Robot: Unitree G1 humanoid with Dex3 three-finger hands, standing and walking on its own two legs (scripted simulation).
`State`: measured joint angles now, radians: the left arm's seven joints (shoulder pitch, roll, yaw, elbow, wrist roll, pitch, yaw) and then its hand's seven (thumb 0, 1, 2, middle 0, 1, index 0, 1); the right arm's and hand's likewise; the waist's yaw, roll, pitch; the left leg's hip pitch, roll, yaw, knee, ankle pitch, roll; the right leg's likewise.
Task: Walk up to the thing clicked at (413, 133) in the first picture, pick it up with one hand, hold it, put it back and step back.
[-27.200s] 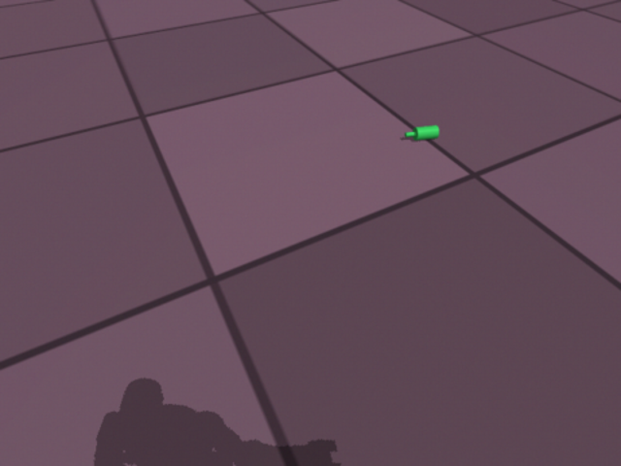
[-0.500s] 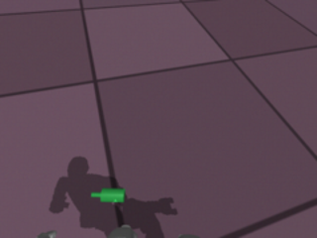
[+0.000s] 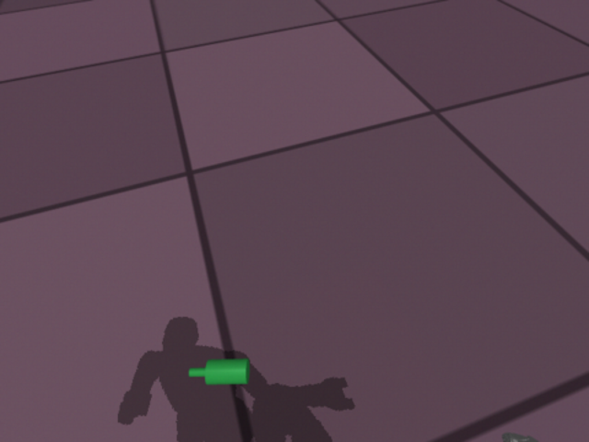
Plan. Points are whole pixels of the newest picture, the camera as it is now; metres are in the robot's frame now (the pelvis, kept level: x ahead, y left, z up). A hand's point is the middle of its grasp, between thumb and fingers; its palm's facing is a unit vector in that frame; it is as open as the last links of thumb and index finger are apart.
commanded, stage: walk up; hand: left
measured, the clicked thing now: (218, 371) +0.43 +0.29 -0.72
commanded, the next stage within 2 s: none
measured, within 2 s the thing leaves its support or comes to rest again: neither
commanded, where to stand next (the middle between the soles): +0.06 +0.00 m, yaw +2 degrees
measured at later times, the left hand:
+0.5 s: hand out of the picture +0.06 +0.27 -0.13, palm faces +0.01 -0.94 -0.35, open 7.3 cm
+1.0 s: hand out of the picture +0.07 +0.26 -0.12, palm faces +0.06 -0.93 -0.36, open 7.3 cm
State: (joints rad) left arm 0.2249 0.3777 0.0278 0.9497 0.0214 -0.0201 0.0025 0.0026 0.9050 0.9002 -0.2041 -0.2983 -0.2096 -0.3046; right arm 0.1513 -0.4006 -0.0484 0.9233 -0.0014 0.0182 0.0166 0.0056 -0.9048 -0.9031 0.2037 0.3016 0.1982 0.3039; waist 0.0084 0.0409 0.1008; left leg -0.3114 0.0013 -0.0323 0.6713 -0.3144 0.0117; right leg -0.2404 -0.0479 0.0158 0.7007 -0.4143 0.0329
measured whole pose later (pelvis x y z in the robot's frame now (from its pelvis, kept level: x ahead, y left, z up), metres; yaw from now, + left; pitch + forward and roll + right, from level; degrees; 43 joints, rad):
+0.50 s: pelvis -0.01 +0.00 +0.02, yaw +2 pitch -3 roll -1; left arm 0.15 0.38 0.01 1.08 0.01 -0.03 -0.01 0.00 0.91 0.90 -0.20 -0.30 -0.21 -0.30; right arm 0.15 -0.34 -0.01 1.08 -0.01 -0.01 0.03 0.01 -0.90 -0.90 0.20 0.30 0.20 0.30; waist 0.00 0.00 0.04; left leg -0.23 0.01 -0.06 0.47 -0.20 -0.02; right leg -0.13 -0.04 -0.01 0.43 -0.26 0.04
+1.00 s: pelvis +0.01 -0.01 +0.03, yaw +3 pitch -3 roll +0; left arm 0.10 0.35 0.02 1.13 0.01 -0.02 0.00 0.00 0.91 0.90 -0.20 -0.30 -0.21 -0.30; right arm 0.09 -0.35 -0.02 1.12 -0.01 0.01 0.02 0.00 -0.90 -0.90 0.20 0.30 0.20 0.30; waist 0.01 0.02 0.05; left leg -0.18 0.01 -0.09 0.41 -0.18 -0.03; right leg -0.07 -0.03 -0.04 0.38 -0.26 0.03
